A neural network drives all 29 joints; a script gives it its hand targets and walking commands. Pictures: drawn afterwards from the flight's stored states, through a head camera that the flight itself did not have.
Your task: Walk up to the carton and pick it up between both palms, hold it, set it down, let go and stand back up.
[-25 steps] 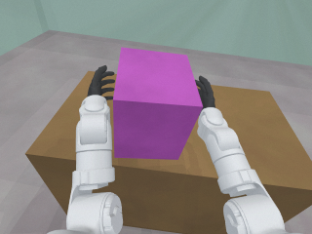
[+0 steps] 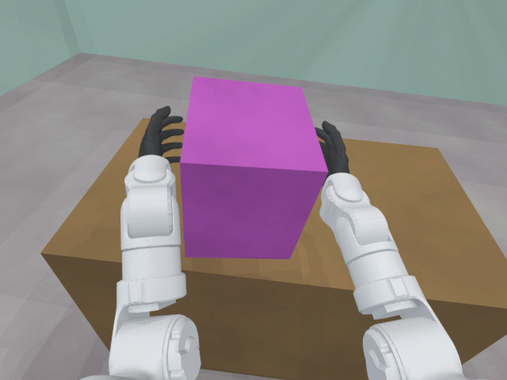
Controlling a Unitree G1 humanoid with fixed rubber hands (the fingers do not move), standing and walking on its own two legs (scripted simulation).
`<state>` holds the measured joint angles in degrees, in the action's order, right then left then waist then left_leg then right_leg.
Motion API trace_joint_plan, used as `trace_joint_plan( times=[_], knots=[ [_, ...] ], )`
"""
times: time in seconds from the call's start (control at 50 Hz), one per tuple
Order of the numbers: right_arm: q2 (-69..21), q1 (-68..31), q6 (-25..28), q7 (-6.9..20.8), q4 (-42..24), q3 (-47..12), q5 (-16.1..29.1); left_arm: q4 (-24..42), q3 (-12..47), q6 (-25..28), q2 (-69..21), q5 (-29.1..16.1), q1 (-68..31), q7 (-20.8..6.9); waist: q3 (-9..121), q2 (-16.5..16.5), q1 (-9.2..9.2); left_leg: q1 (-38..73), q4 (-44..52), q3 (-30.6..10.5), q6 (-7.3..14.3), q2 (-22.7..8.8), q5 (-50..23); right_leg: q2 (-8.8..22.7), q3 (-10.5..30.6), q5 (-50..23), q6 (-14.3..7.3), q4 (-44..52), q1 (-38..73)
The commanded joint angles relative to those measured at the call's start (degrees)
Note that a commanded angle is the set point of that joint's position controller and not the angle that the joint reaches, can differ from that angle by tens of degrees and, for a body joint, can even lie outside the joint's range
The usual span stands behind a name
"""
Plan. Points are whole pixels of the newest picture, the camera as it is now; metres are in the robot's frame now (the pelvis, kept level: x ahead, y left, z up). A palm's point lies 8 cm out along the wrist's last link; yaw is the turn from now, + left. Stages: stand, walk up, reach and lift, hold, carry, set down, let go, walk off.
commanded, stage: hold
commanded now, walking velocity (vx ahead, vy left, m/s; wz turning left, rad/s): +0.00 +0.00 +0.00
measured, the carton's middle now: (243, 171) +0.39 +0.01 +0.16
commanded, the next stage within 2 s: set down in 0.90 s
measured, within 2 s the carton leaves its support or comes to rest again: neither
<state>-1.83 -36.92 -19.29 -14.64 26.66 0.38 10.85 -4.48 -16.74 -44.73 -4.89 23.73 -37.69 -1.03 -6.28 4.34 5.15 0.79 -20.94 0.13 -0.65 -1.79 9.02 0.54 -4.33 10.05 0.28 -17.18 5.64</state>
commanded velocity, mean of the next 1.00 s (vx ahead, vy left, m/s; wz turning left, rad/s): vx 0.00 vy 0.00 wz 0.00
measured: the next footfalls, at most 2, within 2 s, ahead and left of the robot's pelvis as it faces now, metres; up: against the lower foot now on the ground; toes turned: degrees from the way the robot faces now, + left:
none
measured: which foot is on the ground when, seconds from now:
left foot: down 0.00-1.00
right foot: down 0.00-1.00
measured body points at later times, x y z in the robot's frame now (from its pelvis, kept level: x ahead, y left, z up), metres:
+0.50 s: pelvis +0.00 +0.00 +0.00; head -0.05 +0.03 +0.45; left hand +0.37 +0.15 +0.21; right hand +0.37 -0.12 +0.18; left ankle +0.05 +0.12 -0.75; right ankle +0.01 -0.12 -0.75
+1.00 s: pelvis +0.00 -0.01 +0.00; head -0.04 +0.03 +0.45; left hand +0.37 +0.14 +0.20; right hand +0.37 -0.13 +0.18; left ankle +0.05 +0.12 -0.75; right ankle +0.01 -0.12 -0.75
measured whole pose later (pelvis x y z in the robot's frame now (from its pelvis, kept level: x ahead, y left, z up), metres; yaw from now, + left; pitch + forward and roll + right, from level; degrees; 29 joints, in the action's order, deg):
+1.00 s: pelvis +0.00 -0.01 +0.00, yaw +0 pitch -12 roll -1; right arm -2.2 -35.5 -18.6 -15.3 24.7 -0.1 10.9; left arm -2.9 -15.8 -44.2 -4.4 22.5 -35.9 -1.5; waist -5.9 4.1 4.8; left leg 0.2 -20.5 -0.3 -1.1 -2.2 8.7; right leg 0.0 -4.4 9.8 -0.2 -16.6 5.2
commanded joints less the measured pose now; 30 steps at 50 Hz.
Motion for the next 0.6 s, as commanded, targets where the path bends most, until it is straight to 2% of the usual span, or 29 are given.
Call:
trace_joint_plan(
  times=[0.0,0.04,0.08,0.12,0.14,0.16,0.2,0.24,0.28,0.3,0.34,0.36,0.38,0.44,0.5,0.58],
  knots=[
    [-30.27,-49.84,5.08,4.79,-20.76,-22.18,4.53,5.47,26.59,2.76,-30.01,-9.22,-33.28,-9.09,24.82,-5.38,0.04,8.24,1.86,2.33,0.12,4.3,-13.75,-3.68,-1.38,-10.72,3.32,2.25,0.78],
    [-30.09,-50.85,5.53,4.58,-23.37,-23.41,5.33,6.88,28.14,3.18,-30.61,-10.29,-33.6,-8.99,27.38,-6.13,0.31,9.31,0.86,2.11,0.2,4.25,-16.68,-3.76,-1.19,-12.98,3.14,1.88,1.09],
    [-29.46,-49.27,5.11,4.45,-21.09,-22.48,4.29,5.97,27.23,3.06,-29.06,-9.44,-33.63,-8.83,24.68,-5.86,0.05,9.01,1.26,2.32,0.09,4.23,-14.61,-4.08,-1.68,-10.37,3.22,2.51,-0.4],
    [-29.95,-49.29,5.14,4.83,-21.06,-22.07,3.77,6.04,27.7,3.11,-29.56,-9.96,-34.08,-8.96,24.92,-5.9,0.62,8.72,2.19,2.3,0.4,4.12,-11.4,-3.62,-1.84,-7.71,3.1,2.67,-1.58],
    [-30.51,-50.13,5.41,4.86,-22.21,-22.1,3.67,5.44,27.91,3.15,-29.87,-10.35,-34.34,-8.93,26.04,-5.8,0.45,8.77,1.92,2.47,0.62,4.15,-11.69,-3.58,-1.8,-8.39,3.31,2.76,-1.67],
    [-30.06,-50.35,5.71,4.92,-23.09,-21.78,3.77,6.61,28.6,3.41,-30.58,-10.77,-34.68,-8.81,26.96,-7.18,0.79,9.26,1.53,2.16,0.21,4.06,-13.53,-3.82,-1.8,-9.37,3.08,2.54,-1.23],
    [-30.63,-49.88,5.64,4.68,-23.95,-23.45,4.58,8.61,29.9,3.86,-30.64,-11.92,-34.9,-8.58,29.08,-6.39,1.28,11.22,0.01,1.55,-0.05,4.19,-16.72,-3.76,-1.5,-13.68,3.2,2.05,-0.32],
    [-30.01,-48.61,4.7,4.23,-20.93,-22.41,3.48,6.32,28.52,3.61,-29.57,-11.14,-34.99,-8.78,25.72,-5.54,1.44,9.76,1.04,1.69,0.18,4.19,-12.49,-3.75,-1.37,-10.03,3.33,2.74,-0.63],
    [-29.72,-48.28,4.19,4.74,-17.6,-20.44,1.96,3.41,26.26,3.14,-28.49,-9.61,-34.84,-9.22,21.23,-5.45,0.57,6.37,3.61,2.24,0.86,4.07,-5.64,-3.08,-1.61,-2.97,3.21,3.39,-2.32],
    [-29.43,-47.67,4.17,5.14,-16.08,-19.05,1.41,1.67,25.18,2.58,-28.77,-8.54,-34.01,-9.53,19.58,-6.41,0.16,5.94,4.43,2.76,1.06,3.82,-4.42,-2.85,-1.55,-1.15,3.05,3.83,-2.73],
    [-30.05,-49.94,5.46,5.5,-19.41,-19.85,2.18,3.83,26.47,2.98,-30.05,-9.54,-34.92,-9.7,25.29,-6.37,0.33,7.18,3.44,2.57,1.1,3.69,-8.14,-3.26,-1.86,-4.94,2.68,3.05,-1.83],
    [-28.82,-49.93,6.18,6.01,-20.92,-20.11,3.95,5.32,29.69,2.92,-31.34,-10.48,-32.87,-8.95,27.18,-9.5,0.67,9.08,2.18,2.27,-1.01,2.42,-12.56,-4.32,-2.34,-5.59,1.14,2.44,-2.62],
    [-28.7,-50.97,6.46,6.06,-21.91,-20.62,4.21,6.03,30.25,2.96,-32.02,-10.87,-33.32,-8.55,28.46,-8.85,0.81,10.08,0.79,2.22,-1.27,2.82,-15.32,-4.43,-2.38,-6.47,1.18,2.67,-2.29],
    [-28.4,-49.17,5.96,5.74,-20.05,-20.78,3.63,4.9,28.94,3.03,-30.78,-10.46,-32.48,-8.34,25.67,-7.17,1.01,9.32,1.59,2.41,-0.62,3.02,-13.19,-4.06,-2.13,-5.92,1.59,3.23,-2.72],
    [-28.6,-48.49,5.88,6.12,-18.99,-19.77,2.69,4.45,28.21,2.89,-30.3,-9.95,-32.71,-8.58,23.76,-6.92,0.81,7.19,3.23,2.64,-0.01,2.93,-9.49,-3.65,-1.86,-3.66,1.52,3.48,-2.41],
    [-29.48,-49.56,6.34,6.02,-20.93,-20.92,3.19,5.76,29.63,3.38,-30.7,-10.76,-33.11,-8.44,26.52,-7.31,0.83,8.45,1.8,2.41,-0.27,3.24,-12.42,-3.65,-1.72,-7.16,1.66,3.02,-1.5]
  ],
)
